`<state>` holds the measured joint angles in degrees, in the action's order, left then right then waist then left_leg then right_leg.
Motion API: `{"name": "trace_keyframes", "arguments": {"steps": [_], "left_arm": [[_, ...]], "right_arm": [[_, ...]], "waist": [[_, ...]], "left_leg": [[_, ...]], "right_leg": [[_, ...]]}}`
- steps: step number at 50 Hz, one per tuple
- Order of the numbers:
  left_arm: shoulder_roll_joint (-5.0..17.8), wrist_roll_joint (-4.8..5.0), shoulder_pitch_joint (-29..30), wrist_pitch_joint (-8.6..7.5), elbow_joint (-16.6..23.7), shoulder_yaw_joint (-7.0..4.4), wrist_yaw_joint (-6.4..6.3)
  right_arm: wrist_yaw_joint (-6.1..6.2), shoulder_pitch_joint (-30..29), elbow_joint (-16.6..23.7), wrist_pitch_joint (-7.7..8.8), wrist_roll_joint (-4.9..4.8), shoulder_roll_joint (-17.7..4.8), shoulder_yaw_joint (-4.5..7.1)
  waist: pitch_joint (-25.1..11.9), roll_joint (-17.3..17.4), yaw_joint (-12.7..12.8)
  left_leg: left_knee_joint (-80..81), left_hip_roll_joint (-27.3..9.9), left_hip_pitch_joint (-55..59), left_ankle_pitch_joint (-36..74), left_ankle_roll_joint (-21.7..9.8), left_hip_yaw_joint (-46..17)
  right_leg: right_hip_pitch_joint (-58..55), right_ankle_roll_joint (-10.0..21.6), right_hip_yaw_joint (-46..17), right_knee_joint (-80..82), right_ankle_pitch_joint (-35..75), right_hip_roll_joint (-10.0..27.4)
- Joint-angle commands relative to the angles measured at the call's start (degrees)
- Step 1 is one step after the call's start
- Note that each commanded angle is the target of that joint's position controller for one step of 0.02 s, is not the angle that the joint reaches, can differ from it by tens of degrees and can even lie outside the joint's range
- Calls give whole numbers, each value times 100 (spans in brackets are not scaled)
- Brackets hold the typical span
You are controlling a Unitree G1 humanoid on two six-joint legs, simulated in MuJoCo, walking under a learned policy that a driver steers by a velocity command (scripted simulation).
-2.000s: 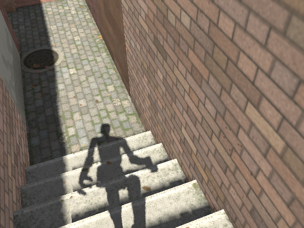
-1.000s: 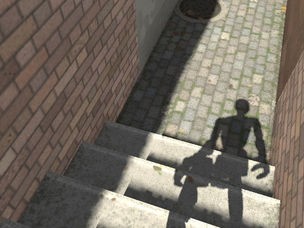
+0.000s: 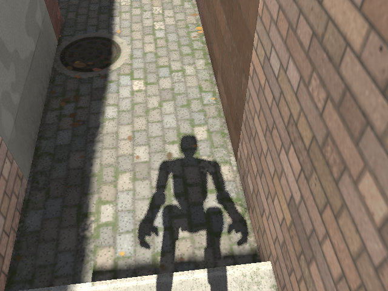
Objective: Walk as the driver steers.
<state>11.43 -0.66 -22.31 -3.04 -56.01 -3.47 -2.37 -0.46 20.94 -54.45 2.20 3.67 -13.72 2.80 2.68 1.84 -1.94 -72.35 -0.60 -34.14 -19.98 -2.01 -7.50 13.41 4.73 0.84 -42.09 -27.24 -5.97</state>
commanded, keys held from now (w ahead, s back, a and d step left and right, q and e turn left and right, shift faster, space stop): w+shift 0.04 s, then w+q+shift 0.36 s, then w+shift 0.20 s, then w+e+shift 0.40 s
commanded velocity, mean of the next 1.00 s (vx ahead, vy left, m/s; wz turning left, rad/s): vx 0.99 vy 0.00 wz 0.12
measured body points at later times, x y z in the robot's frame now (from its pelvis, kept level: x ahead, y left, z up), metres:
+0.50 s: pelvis +0.41 +0.12 -0.23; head +0.40 +0.14 +0.22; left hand +0.54 +0.39 -0.34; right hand +0.34 -0.13 -0.36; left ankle +0.22 +0.14 -0.88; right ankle +0.60 +0.03 -0.92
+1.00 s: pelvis +0.86 +0.29 -0.50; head +0.87 +0.30 -0.05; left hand +0.71 +0.50 -0.64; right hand +1.08 +0.11 -0.61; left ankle +0.87 +0.41 -1.23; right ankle +0.67 +0.12 -0.96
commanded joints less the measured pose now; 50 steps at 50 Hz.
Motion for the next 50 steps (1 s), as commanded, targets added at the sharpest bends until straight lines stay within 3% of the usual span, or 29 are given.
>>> {"name": "trace_keyframes", "arguments": {"steps": [1, 2, 5, 7, 9, 10, 11, 12, 13, 15, 16, 18, 19, 21, 25, 28, 29, 30, 31, 34, 35, 37, 38, 40, 43, 45, 47, 48, 50], "left_arm": [[1190, -104, -574, -214, 130, -308, -133], [607, 114, -522, -315, -18, -191, -225], [744, 311, 602, -330, 223, -138, -239], [647, 199, 699, -468, 237, -183, -190], [892, 13, 632, -466, 196, -200, 15], [1270, -44, 865, -373, 191, -301, 8], [1270, -30, 1846, -325, 460, -340, -55], [189, -147, 1552, -180, 609, -122, -156], [301, -100, 412, -207, 933, -88, -157], [544, -272, -82, -208, 553, -123, -85], [438, -470, -1, -206, 514, -82, -68], [860, -382, 1590, -107, 980, -127, 60], [874, -278, 1299, -123, 806, -135, 94], [777, -111, 1728, -308, 873, -33, 295], [296, 98, 1210, -183, 774, 165, 282], [973, 10, -2408, -193, -179, -116, 57], [1027, 25, -2008, -188, -314, -158, 144], [696, -246, -1463, -236, -99, 32, 308], [683, -196, -1335, -262, -33, 51, 353], [592, -93, -1026, -468, -270, 26, 262], [297, -30, -276, -442, 0, 172, 93], [1091, -135, -214, -423, 163, -30, 50], [603, 77, -387, -556, 52, 54, 26], [634, 276, -106, -667, 201, 35, 108], [397, -28, -1148, -309, -234, 127, 121], [667, -215, -1217, -143, -362, 135, 50], [351, 210, -1177, -145, -160, 87, 41], [385, 400, -1413, -145, 40, 104, -170], [521, -21, 126, -43, 482, 84, -46]], "right_arm": [[-99, -738, 554, -47, 66, -777, 177], [-142, -1272, 694, 82, -108, -744, 170], [-327, -957, 512, 39, -200, -248, 6], [-156, -861, 563, -129, -379, -466, 132], [-6, 491, 249, -243, -88, -736, 267], [86, 1963, -377, -361, -113, -826, 408], [108, 3430, -682, -274, -50, -1136, 529], [5, 2145, -540, -64, -321, -1078, 370], [16, 1656, -461, 179, -242, -947, 149], [-50, 1165, -290, 249, -335, -700, 74], [-39, 1026, -258, 257, -351, -868, 80], [114, 466, 30, 248, -145, -869, 73], [96, 346, 58, 264, 17, -980, 113], [215, 226, -16, 382, -327, -583, 65], [95, 570, -208, 283, -269, -438, -3], [62, -574, -160, 289, -77, -816, 102], [172, -698, -117, 220, -54, -335, 60], [289, -84, 331, 304, -400, 155, -89], [322, 286, 267, 323, -401, 25, -103], [115, -1409, 554, 266, 145, -336, -7], [-33, -2171, 878, 235, -85, -552, 39], [-205, -1408, 336, 134, -78, -149, -23], [-284, -1428, 378, 290, -138, -195, 3], [-287, -1540, 451, 356, -166, 39, -143], [-149, -2117, 685, 255, -350, -162, -144], [-24, -432, 274, 255, -310, -611, 103], [18, 1088, -74, 313, 151, -1154, 247], [-58, 1310, -37, 327, 78, -1055, 246], [15, 737, 88, 296, -59, -854, 293]], "waist": [[365, -411, 386], [710, -16, 312], [325, -808, -120], [394, -946, -201], [22, -657, -682], [-346, -670, -1531], [-62, 115, -2680], [1231, 1557, -1632], [981, 1648, -91], [94, -153, 335], [-337, 299, 362], [398, -228, 269], [353, 94, 352], [393, -397, 408], [127, 449, 19], [-472, -661, 2277], [298, -896, 1868], [-249, -849, 753], [-679, -741, 508], [652, -849, 410], [1257, 341, 25], [678, -22, -81], [650, 278, -145], [516, 16, -19], [746, -411, 643], [-106, -35, -145], [-1058, 338, -542], [-2076, 402, -423], [-1466, 116, -648]], "left_leg": [[633, -275, -1114, 981, 239, 166], [2141, -548, -1182, 3374, 146, -308], [2870, -154, 2066, 5635, -103, 244], [2481, 232, 3124, 5664, -72, 867], [2363, 693, 4358, 4326, -319, 1561], [2563, 775, 5026, 3153, -447, 1651], [3828, 200, 5630, 2800, -1185, 921], [5202, -388, 3926, 4654, -1028, 19], [3450, -547, 4581, 6940, -612, -859], [3419, -753, 4046, 4389, -1012, -1644], [3570, -1123, 3402, 2104, -1862, -3202], [4611, -889, 894, 1883, -2124, -3261], [4280, -678, 621, 2683, -1935, -2931], [3396, 479, -485, 1035, -1225, -1670], [2343, 777, -386, 1866, -889, -1197], [-2917, 1056, -561, 3147, -678, -108], [-4881, 1459, -1270, -1443, -815, 132], [-4621, 958, -2494, -1967, -935, -345], [-3523, 527, -2996, -1592, -929, -376], [-1532, -327, -3889, -795, -427, -603], [1115, -568, -2431, 647, 73, -393], [831, -19, 756, 2314, 231, 725], [1844, -341, 770, 4472, 117, 202], [3424, 16, 2499, 5652, 59, 828], [4444, 2, 2361, 4151, 241, 954], [5623, -200, 3468, 4241, 160, 761], [3163, -1759, 6822, 6463, -314, -306], [2566, -2602, 7713, 7043, -409, -1030], [4694, -2354, 5916, 615, -768, -1731]], "right_leg": [[161, 1322, -2750, 1257, 1253, 2332], [608, 919, -2043, 727, 428, 1588], [2561, 368, -893, 896, -371, 1068], [2974, 62, -171, 119, 62, 1154], [2476, -4, 530, -1545, 2477, 1103], [2234, -26, 683, -3471, 4758, 1188], [3239, -154, 641, -7329, 3951, 780], [3709, 153, 411, -8812, -1375, -19], [4953, 344, -345, -6998, -631, 471], [4694, 336, -704, -5281, 453, 908], [4760, 16, -969, -4999, -253, 1006], [3211, -740, -732, -2519, 1104, 1026], [2672, -734, -505, -2518, 2269, 954], [952, -580, -77, -117, 5389, 654], [-1040, -395, 682, 162, 5136, -56], [-3345, 223, 354, 2016, 4635, 485], [-2983, 723, -1199, 3093, 4381, 1748], [-4055, 405, -1608, 111, 7115, 2320], [-4266, 724, -2074, 483, 6296, 2540], [-1585, 1855, -4350, 1326, 826, 2631], [471, 1586, -3504, 1723, 758, 2048], [2410, 1386, -2593, 1423, 2204, 1664], [2386, 1137, -2377, 828, 1282, 1134], [2929, 753, -1530, 790, 1011, 532], [1438, 660, -1793, -458, 1497, 611], [401, 664, -1742, -2858, 3300, 505], [3414, 482, -1217, -6964, -1619, -31], [4392, 425, -778, -7567, -1376, 483], [5062, 400, -235, -6660, -77, 887]]}}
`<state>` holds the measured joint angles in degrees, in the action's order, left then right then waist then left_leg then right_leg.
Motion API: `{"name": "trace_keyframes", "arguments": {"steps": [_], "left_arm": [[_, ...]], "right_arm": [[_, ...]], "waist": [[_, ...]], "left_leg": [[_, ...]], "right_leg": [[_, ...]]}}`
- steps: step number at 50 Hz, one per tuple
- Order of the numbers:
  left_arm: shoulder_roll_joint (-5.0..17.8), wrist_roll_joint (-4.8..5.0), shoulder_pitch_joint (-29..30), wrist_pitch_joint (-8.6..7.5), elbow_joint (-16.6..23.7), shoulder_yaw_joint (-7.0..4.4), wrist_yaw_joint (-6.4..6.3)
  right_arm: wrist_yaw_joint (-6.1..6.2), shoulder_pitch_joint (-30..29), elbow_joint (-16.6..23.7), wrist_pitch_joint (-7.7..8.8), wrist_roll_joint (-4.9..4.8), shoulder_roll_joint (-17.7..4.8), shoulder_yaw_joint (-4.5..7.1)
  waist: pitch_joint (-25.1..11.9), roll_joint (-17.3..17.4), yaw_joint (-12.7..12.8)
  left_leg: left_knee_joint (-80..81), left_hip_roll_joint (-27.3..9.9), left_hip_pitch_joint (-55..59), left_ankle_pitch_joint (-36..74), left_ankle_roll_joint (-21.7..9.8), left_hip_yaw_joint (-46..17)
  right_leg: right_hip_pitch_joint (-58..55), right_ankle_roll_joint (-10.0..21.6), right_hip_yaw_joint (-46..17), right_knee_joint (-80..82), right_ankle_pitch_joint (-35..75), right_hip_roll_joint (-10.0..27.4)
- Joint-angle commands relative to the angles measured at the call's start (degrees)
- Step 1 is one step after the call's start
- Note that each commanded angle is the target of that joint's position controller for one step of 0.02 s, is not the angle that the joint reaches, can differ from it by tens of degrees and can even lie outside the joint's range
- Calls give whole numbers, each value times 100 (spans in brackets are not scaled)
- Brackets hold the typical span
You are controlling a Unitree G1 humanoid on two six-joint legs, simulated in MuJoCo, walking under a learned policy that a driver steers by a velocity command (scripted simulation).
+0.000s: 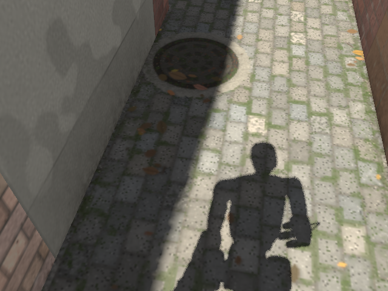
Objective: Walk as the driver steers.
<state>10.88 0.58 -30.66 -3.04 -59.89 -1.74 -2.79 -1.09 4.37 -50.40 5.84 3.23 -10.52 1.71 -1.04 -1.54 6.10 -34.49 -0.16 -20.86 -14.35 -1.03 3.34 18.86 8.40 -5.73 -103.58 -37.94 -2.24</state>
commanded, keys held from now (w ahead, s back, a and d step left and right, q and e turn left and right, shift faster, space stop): w+e+shift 0.26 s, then w+shift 0.12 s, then w+q+shift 0.58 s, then w+shift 0.04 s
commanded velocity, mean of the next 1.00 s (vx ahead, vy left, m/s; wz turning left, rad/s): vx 1.00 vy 0.00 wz -0.03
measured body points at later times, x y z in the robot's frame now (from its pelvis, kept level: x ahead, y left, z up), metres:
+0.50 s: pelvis +0.46 -0.08 +0.01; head +0.48 -0.09 +0.46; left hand +0.59 +0.16 -0.12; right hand +0.53 -0.35 -0.10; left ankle +0.61 +0.06 -0.64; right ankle +0.38 -0.08 -0.72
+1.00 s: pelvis +0.98 -0.16 +0.01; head +1.02 -0.15 +0.46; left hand +1.26 +0.02 -0.04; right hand +0.89 -0.43 -0.11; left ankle +0.87 -0.14 -0.72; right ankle +1.14 -0.37 -0.65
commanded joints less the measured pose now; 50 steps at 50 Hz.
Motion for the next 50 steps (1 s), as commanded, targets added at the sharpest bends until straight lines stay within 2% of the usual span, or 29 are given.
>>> {"name": "trace_keyframes", "arguments": {"steps": [1, 2, 3, 5, 8, 11, 13, 14, 15, 16, 17, 18, 19, 21, 23, 26, 28, 32, 33, 35, 36, 37, 38, 39, 41, 43, 45, 48, 50], "left_arm": [[644, -261, 1226, -29, 1092, -163, 151], [625, -420, 1795, 13, 1169, -203, 241], [256, -262, 2280, 103, 1497, -150, 369], [-121, -225, 2302, 207, 1799, -16, 555], [-28, -171, 2386, 202, 1807, 27, 657], [427, -200, 2420, 186, 1871, -33, 632], [1069, -200, 808, 222, 1460, -283, 556], [1372, -164, -272, 237, 1049, -460, 482], [1667, -10, 335, 324, 1081, -529, 367], [2214, -240, 601, 311, 1450, -495, 333], [1774, -358, 404, 314, 1334, -462, 201], [1545, -355, 679, 222, 1243, -429, 151], [1426, -330, 956, 115, 1220, -394, 135], [1152, -241, 1347, -109, 1276, -259, 110], [1167, -109, 1286, -326, 1167, -256, 248], [1053, -61, 1003, -531, 1088, -261, 390], [1018, -26, 607, -586, 962, -242, 370], [1297, -189, 734, -497, 981, -216, 168], [1433, -292, 854, -404, 1031, -242, 92], [1618, -494, 1347, -170, 1198, -290, 16], [1732, -500, 1850, -72, 1329, -342, 18], [1185, -548, 2027, -196, 1510, -220, 113], [477, -170, 1286, -370, 2080, -31, 257], [726, -183, 1388, -490, 2147, 35, 198], [1025, -256, 1792, -542, 2152, 32, 179], [922, -478, 1968, -347, 2363, 97, 274], [805, -544, 2232, -153, 2539, 184, 321], [634, -434, 3509, -156, 3100, 327, 419], [541, -367, 3773, -208, 3061, 413, 454]], "right_arm": [[113, 2037, -254, 28, 21, -1042, 326], [101, 2168, -467, 120, 37, -513, 212], [142, 2191, -686, 195, -104, -359, 141], [226, 1147, -477, 261, -144, -465, 153], [203, 892, -322, 242, -248, -485, 177], [236, 1514, -322, 135, -288, -1037, 265], [364, 1291, -128, -19, -155, -1428, 313], [326, 1044, -12, -71, -158, -1463, 322], [202, 957, 166, -56, -47, -874, 170], [156, 1598, 889, 108, -155, -776, 62], [132, 1076, 874, 213, -146, -1149, 89], [110, 970, 866, 208, -136, -1194, 48], [95, 858, 864, 166, -41, -1109, 5], [-21, 1292, 613, -73, 54, -954, -104], [-113, 757, 755, -180, -39, -862, -146], [-206, -168, 1019, -180, -253, -637, -225], [-293, -669, 1135, -174, -292, -515, -234], [-318, -209, 887, -268, -238, -852, -81], [-298, 171, 754, -307, -262, -1002, -24], [-194, 2005, 223, -366, -300, -1367, 176], [-130, 3094, -84, -367, -298, -1496, 298], [-29, 3132, -228, -398, -236, -1725, 410], [-5, 2287, 146, -406, 33, -2336, 560], [-37, 2076, 282, -402, -143, -2039, 585], [-6, 1796, 201, -316, -171, -1462, 462], [15, 1837, 177, -229, -253, -1281, 350], [49, 1867, 213, -139, -405, -1381, 338], [99, 2290, 167, -110, -406, -1363, 344], [111, 2658, 43, -156, -450, -1372, 382]], "waist": [[-401, 969, -1181], [199, 675, -1169], [863, 470, -814], [1072, 762, -105], [732, 607, -50], [564, 501, -64], [-392, 708, 812], [-933, 243, 1342], [-637, -1260, 732], [-1828, -1425, -13], [-1301, -184, 261], [-220, 478, -23], [301, 722, -290], [411, 536, -732], [707, 285, -733], [879, 165, -490], [890, 130, -266], [342, -548, -766], [87, -713, -1034], [-738, -783, -2033], [-842, -486, -2691], [-417, 354, -2180], [-781, 2353, -976], [-1135, 1137, -1069], [33, -390, -697], [297, -429, -419], [536, -174, -338], [814, 147, -802], [601, 199, -1161]], "left_leg": [[1114, -2595, 3430, -337, -1053, -2916], [933, -2556, 2658, 699, -895, -2781], [1426, -2346, 1456, 1303, -653, -1989], [2204, -1984, -37, 1072, -361, -1075], [2293, -1285, -73, 2882, -83, 592], [1152, -1234, 1041, 6396, 58, 1012], [-1163, -1485, 1037, 7156, 63, 872], [-3542, -990, -143, 4600, 93, 854], [-6246, 84, -1817, -1206, 149, 840], [-6568, 27, -2956, -1552, 62, -523], [-5928, -148, -3477, -980, 61, -797], [-5191, -467, -3453, -688, 33, -694], [-4649, -675, -3028, -602, 62, -696], [-3890, -957, -2121, -374, 108, -714], [-2945, -1027, -1906, 122, 45, -456], [-1393, -709, -1659, 1630, -217, -12], [-448, -286, -1088, 2493, -409, 389], [-149, 406, -587, 2292, -756, 542], [-209, 594, -300, 1869, -824, 566], [-396, 892, 1218, 898, -973, 515], [435, 645, 1944, 728, -1249, 113], [-96, 146, 2748, -61, -1203, -844], [566, -1183, 4259, 191, -2497, -4349], [1759, -1338, 4233, -173, -2542, -5417], [2051, -936, 2465, 100, -1951, -4174], [2059, -460, 1488, 875, -1711, -3356], [2281, 12, 541, 1404, -1614, -2704], [2452, 304, 140, 3271, -1284, -2438], [2435, 371, 655, 4280, -878, -2235]], "right_leg": [[4377, -7, 310, 184, 1511, 765], [4329, 7, 145, 328, 1735, 972], [3945, -145, 152, 1219, 1824, 1074], [2664, -246, 69, 2906, 2515, 1252], [1381, -48, 1028, 4397, 3745, 801], [515, 214, 1927, 5438, 3104, -22], [-1425, 490, 1715, 5775, 2772, -326], [-3355, 829, 1000, 6376, 3126, -161], [-3560, 950, -570, 6684, 2698, 658], [-4648, 1879, -3478, 7859, 2370, 1968], [-4203, 1740, -3914, 8770, 925, 2058], [-3123, 1524, -3416, 9069, 790, 2040], [-2189, 1301, -2911, 9092, 1249, 1800], [-1197, 973, -1661, 9350, 2235, 1321], [-824, 593, -590, 9805, 3080, 882], [-1092, 38, 655, 9942, 5547, 401], [-1266, -215, 1034, 10446, 6241, 539], [-2700, -579, 1557, 9834, 9313, 1082], [-2964, -639, 1583, 9276, 10110, 1242], [-2807, -550, 1544, 6724, 10796, 1385], [-2337, -498, 1683, 4507, 9938, 1100], [-422, -412, 1308, 2573, 4604, 386], [2482, -832, 667, 610, 912, -469], [2728, -615, -165, 723, 1461, -159], [2295, -585, -89, 1931, 2075, 332], [1951, -744, 30, 2611, 1987, 555], [1647, -930, 363, 3511, 1746, 702], [1451, -1096, 864, 5131, 3100, 529], [1077, -975, 1033, 6235, 4309, 289]]}}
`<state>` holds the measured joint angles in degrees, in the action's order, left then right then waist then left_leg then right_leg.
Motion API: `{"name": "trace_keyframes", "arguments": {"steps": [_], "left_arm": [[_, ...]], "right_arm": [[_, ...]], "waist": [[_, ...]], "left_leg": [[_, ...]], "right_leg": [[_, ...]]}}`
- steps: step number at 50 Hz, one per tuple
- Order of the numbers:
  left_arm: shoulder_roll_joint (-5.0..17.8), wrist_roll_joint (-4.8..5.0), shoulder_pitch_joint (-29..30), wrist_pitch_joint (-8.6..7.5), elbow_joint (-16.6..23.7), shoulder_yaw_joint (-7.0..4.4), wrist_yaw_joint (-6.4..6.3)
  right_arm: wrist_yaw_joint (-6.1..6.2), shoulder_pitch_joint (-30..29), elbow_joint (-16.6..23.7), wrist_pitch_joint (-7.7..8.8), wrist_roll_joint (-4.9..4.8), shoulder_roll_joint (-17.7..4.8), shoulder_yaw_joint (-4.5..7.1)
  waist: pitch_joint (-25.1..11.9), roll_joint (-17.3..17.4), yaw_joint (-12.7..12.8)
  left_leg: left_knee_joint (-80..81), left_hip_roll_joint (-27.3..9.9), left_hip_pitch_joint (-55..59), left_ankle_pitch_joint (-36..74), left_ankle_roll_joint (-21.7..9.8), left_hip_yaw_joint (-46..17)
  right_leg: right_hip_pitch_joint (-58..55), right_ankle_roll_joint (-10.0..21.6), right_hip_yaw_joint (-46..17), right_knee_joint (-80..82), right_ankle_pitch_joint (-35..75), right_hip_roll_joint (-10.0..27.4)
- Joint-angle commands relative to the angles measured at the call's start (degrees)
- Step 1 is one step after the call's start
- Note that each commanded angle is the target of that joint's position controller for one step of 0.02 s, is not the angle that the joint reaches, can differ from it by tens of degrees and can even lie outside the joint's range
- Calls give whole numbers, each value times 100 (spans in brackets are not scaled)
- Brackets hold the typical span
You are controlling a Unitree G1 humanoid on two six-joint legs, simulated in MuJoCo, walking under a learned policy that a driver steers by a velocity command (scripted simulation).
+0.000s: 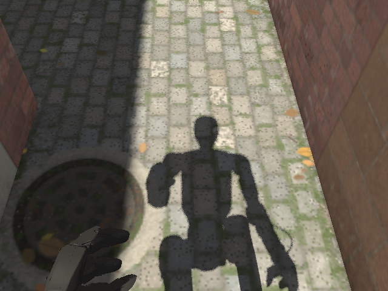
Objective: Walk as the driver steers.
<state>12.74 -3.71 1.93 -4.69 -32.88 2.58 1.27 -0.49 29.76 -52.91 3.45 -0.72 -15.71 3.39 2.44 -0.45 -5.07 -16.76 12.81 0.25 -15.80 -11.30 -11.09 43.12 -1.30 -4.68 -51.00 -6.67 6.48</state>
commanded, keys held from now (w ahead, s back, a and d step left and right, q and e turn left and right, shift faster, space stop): w+shift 0.30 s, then w+e+shift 0.08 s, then shift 0.62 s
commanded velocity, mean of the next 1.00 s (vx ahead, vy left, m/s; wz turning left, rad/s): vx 0.60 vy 0.00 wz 0.10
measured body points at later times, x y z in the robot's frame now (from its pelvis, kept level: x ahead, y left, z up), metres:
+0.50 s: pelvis +0.51 +0.00 -0.01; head +0.54 +0.01 +0.44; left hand +0.36 +0.25 -0.13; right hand +0.82 -0.16 -0.04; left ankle +0.69 +0.14 -0.70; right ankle +0.34 -0.12 -0.73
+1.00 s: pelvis +0.78 +0.01 +0.00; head +0.80 +0.00 +0.44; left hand +0.96 +0.26 -0.10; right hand +0.86 -0.26 -0.14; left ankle +0.72 +0.13 -0.73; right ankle +0.88 -0.09 -0.74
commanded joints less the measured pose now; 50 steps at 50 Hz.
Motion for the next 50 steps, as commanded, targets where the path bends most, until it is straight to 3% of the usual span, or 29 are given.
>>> {"name": "trace_keyframes", "arguments": {"steps": [1, 3, 5, 7, 8, 9, 10, 11, 13, 17, 20, 24, 25, 26, 27, 28, 29, 30, 31, 32, 33, 35, 38, 42, 46, 47, 48, 49, 50], "left_arm": [[336, 61, 472, -85, 318, -3, 22], [468, 172, 429, -87, 263, -27, -36], [892, 239, -204, -117, 68, -195, -170], [1518, 285, -2371, -172, -630, -478, -317], [1770, 200, -3599, -143, -914, -617, -410], [1775, 81, -3084, -87, -915, -627, -317], [1358, 153, -2537, -6, -717, -673, -246], [896, 179, -2218, -28, -736, -595, -224], [661, 133, -2263, -105, -1014, -538, -206], [667, 362, -2631, -310, -1407, -532, -183], [970, 440, -2357, -324, -1305, -634, -150], [1260, 554, -3066, -327, -1624, -684, -24], [1243, 585, -3183, -318, -1758, -654, -70], [1345, 724, -2897, -268, -1674, -625, -150], [1426, 627, -2469, -226, -1573, -636, -200], [791, 342, -2663, -225, -1380, -452, -205], [366, 513, -4019, -251, -1710, -308, -131], [919, 586, -3759, -223, -1765, -435, -83], [1046, 626, -3025, -179, -1511, -474, -110], [1000, 541, -2523, -133, -1399, -480, -179], [987, 430, -2322, -55, -1352, -528, -220], [624, 409, -2494, 81, -1308, -482, -202], [327, 409, -2111, 81, -1221, -399, -226], [508, 377, -1338, 141, -1155, -421, -125], [819, 268, -1103, 146, -1139, -536, -80], [944, 225, -1093, 135, -1160, -580, -98], [1322, 208, -1052, 104, -1108, -651, -147], [1150, 139, -1005, 176, -1113, -600, -167], [725, 257, -1063, 218, -1137, -511, -153]], "right_arm": [[41, 201, 246, 76, -28, -837, 196], [77, 265, 144, 111, 9, -766, 182], [120, 27, 200, 207, 108, -999, 235], [101, -1063, 441, 262, 219, -1351, 328], [93, -1458, 611, 313, 262, -970, 249], [126, -16, 746, 270, -11, -224, 59], [183, -163, 610, 194, 120, -693, 45], [92, -1107, 770, 159, 233, -820, 66], [-65, -1769, 1083, 127, 335, -563, -4], [-204, -2323, 1626, 14, 455, -251, -187], [-287, -2917, 1900, 87, 328, -198, -306], [-241, -2877, 1697, 115, 351, -195, -317], [-194, -2461, 1574, 153, 449, -330, -271], [-46, -2151, 1602, 224, 56, -679, -18], [33, -1221, 1344, 199, 101, -962, 69], [96, -444, 1097, 202, 283, -1396, 90], [-12, -198, 1075, 221, 451, -1109, -23], [-33, -622, 1187, 164, 287, -1011, 39], [-33, -1236, 1242, 168, 101, -792, 6], [-22, -1665, 1223, 195, 5, -606, -62], [-37, -1817, 1169, 243, -3, -490, -108], [-68, -1932, 1032, 258, 98, -412, -117], [-4, -2240, 925, 232, 154, -539, -67], [57, -1847, 665, 99, 30, -740, 8], [87, -1802, 480, 39, -44, -701, -8], [96, -1581, 398, 41, -21, -592, -41], [143, -1164, 361, 74, 105, -460, -72], [141, -405, 181, 93, 112, -116, -178], [215, -622, 169, -7, 88, -322, -152]], "waist": [[128, 311, -127], [-143, 547, -149], [-562, 699, 252], [-1209, 512, 1584], [-1882, -139, 2087], [-2602, -1940, 827], [-2404, -1147, 1004], [-1280, -327, 1036], [-252, 75, 824], [278, -375, 365], [572, -278, 297], [77, -138, 513], [-219, -217, 339], [-734, -463, -164], [-1221, -546, -720], [-2105, 911, -593], [-3647, 1596, -160], [-3376, 826, -209], [-2300, 490, -29], [-1469, -62, 197], [-989, -130, 385], [-915, 200, 774], [-866, 475, 874], [-951, 576, 595], [-713, 497, 701], [-671, 340, 656], [-892, -245, 452], [-1408, -1071, 172], [-1607, -1040, 471]], "left_leg": [[593, -931, -1112, 4872, 285, -703], [210, -1013, -588, 5950, 430, -589], [-661, -1339, -105, 6935, 509, -849], [-2984, -1338, -414, 6606, 593, -692], [-5325, -873, -1312, 3735, 608, -249], [-6792, -317, -3187, -1516, 870, 107], [-6896, -686, -3839, -941, 635, 289], [-6590, -936, -4165, -450, 601, 339], [-6000, -1169, -4218, -218, 577, 307], [-4662, -1622, -4536, -230, 797, 533], [-2629, -1544, -3205, 1302, 1017, 1071], [-1685, -909, -1513, 2462, 707, 1763], [-1409, -767, -885, 2545, 650, 1726], [-1310, -954, -326, 2866, 627, 1166], [-1131, -1388, 643, 3640, 511, 883], [-1883, -2874, 2279, 7088, -21, -291], [-1845, -4040, 3527, 8217, -1111, -2339], [-1495, -3797, 2906, 7392, -1043, -2016], [-1227, -3451, 2009, 6289, -829, -1340], [-828, -3173, 910, 5591, -645, -983], [-492, -2974, -2, 5542, -632, -695], [-126, -2874, -834, 5422, -614, -368], [16, -2311, -1731, 5501, -293, 662], [24, -2274, -1527, 4271, -125, 776], [-602, -2212, -1347, 2871, 259, 590], [-920, -1976, -1364, 2362, 474, 641], [-1469, -1588, -1657, 1246, 768, 846], [-1985, -1319, -2145, -477, 1080, 1064], [-2349, -1358, -2088, -1205, 1264, 980]], "right_leg": [[-1534, 98, 983, 1397, 1487, -656], [-2062, 257, 1064, 1786, 1692, -907], [-2840, 436, 818, 2040, 1312, -1085], [-4501, 674, 324, 2427, 1105, -667], [-5758, 991, -341, 1904, 384, 162], [-7230, 1856, -3217, 1979, 604, 1857], [-6662, 2072, -3990, 2822, -2308, 1604], [-5603, 1986, -3353, 3353, -3175, 1210], [-4230, 1739, -2454, 3675, -2221, 802], [-3423, 1603, -1797, 4223, -1243, 475], [-2386, 1361, -687, 4519, 1120, -46], [-3019, 928, -37, 4038, 4158, -181], [-3193, 756, -9, 3338, 4507, -209], [-3477, 566, -156, 2333, 4763, 29], [-3166, 329, -68, 1126, 4446, -169], [-1917, -2, 221, -1585, -628, -978], [-946, -58, -995, -3301, -3195, -1482], [-747, -54, -1103, -3371, -2986, -1112], [-295, -57, -705, -2935, -2682, -795], [-233, -123, -331, -2585, -2335, -567], [-460, -163, -137, -2309, -2086, -424], [-1084, -178, -120, -1765, -1862, -206], [-1840, -163, 206, -16, -903, -272], [-2408, -81, 197, 1267, 646, -482], [-2842, 239, 183, 2398, 1049, -555], [-3103, 362, 95, 2704, 1815, -437], [-3754, 566, -445, 2430, 4255, 221], [-4433, 1326, -1027, 2224, 5162, 973], [-4382, 1598, -1418, 2421, 4570, 1157]]}}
